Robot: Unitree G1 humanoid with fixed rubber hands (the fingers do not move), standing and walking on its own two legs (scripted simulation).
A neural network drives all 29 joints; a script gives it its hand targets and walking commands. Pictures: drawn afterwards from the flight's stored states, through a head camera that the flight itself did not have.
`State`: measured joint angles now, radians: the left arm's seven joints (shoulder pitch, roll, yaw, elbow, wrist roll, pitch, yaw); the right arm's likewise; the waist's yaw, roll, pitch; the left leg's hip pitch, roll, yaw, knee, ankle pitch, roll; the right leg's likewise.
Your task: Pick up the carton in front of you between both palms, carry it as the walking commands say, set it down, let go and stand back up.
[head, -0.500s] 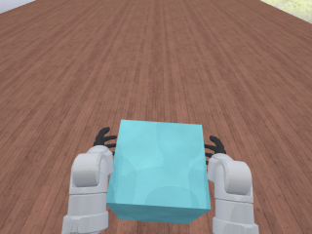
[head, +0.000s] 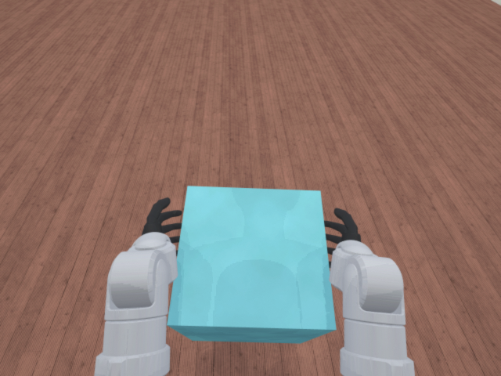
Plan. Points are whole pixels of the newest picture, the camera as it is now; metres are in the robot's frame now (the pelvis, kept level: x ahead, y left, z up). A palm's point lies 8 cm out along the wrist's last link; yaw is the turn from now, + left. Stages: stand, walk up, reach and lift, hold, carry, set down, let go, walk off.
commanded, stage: carry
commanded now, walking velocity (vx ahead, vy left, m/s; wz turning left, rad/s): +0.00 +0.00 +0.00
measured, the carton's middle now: (250, 273) +0.31 +0.00 -0.02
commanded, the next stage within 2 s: hold in 1.76 s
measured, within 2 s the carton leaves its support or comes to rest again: neither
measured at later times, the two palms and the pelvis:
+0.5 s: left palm (164, 184) +0.43 +0.16 +0.06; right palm (318, 188) +0.44 -0.12 +0.06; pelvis +0.15 +0.01 -0.01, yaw +2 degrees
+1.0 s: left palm (158, 208) +0.41 +0.18 +0.02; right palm (313, 212) +0.42 -0.12 +0.02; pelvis +0.12 +0.01 -0.02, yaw +3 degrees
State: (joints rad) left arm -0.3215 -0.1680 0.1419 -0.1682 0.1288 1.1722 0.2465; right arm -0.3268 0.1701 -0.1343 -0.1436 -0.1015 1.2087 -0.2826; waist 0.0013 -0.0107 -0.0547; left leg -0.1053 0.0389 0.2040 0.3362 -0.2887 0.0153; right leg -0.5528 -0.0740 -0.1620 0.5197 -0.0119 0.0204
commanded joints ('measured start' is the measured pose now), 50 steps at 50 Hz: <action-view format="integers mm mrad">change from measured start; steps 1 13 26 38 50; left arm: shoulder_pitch -439 -479 -505 -370 -424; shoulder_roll -1016 -1068 -1114 -1037 -942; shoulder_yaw -669 -659 -669 -577 -417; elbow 41 100 228 329 472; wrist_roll -451 -431 -384 -247 -69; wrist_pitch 56 39 -151 -377 -561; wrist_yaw -422 -433 -472 -490 -474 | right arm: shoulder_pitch -524 -610 -569 -474 -510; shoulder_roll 966 1033 1072 997 905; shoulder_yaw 647 675 646 587 444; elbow -65 -41 132 206 354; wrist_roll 407 426 368 243 77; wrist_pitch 12 10 -197 -424 -612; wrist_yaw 443 453 516 518 504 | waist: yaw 8 9 -1 -3 1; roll -28 -2 91 22 16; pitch -408 -441 -343 -388 -308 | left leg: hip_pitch -173 -33 -1 -1 -105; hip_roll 76 129 127 121 112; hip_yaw -34 -142 -131 -124 -134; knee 325 119 194 198 133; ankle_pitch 307 375 784 638 230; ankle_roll -61 -49 -29 -20 2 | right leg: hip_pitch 691 508 367 410 394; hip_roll -165 -128 -59 -84 -108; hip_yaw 113 49 13 37 71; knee -112 -56 70 80 9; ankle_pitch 702 282 236 276 78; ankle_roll -70 -61 -24 -32 -43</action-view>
